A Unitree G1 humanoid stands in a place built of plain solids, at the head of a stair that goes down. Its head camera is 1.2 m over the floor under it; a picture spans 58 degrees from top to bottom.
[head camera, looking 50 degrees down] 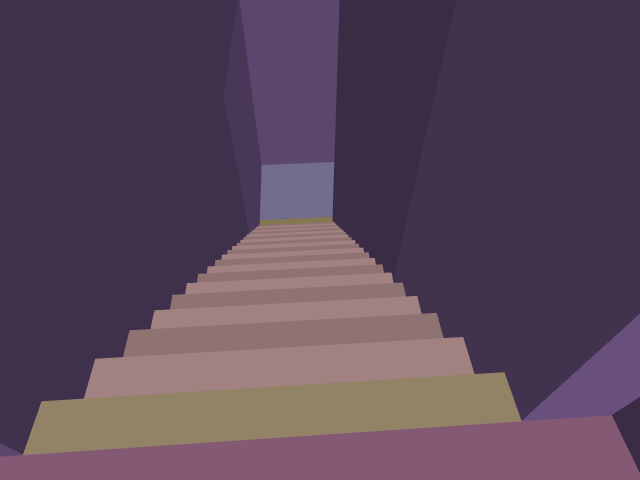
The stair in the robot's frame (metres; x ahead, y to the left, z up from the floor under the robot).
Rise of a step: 0.21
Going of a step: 0.22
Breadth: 1.30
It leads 4 degrees to the left of straight ahead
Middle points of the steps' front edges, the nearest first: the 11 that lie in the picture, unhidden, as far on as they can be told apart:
0.47 0.12 0.00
0.69 0.13 -0.21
0.92 0.15 -0.43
1.14 0.16 -0.64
1.36 0.18 -0.85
1.59 0.19 -1.07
1.81 0.20 -1.28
2.04 0.22 -1.49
2.26 0.23 -1.71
2.49 0.25 -1.92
2.71 0.26 -2.13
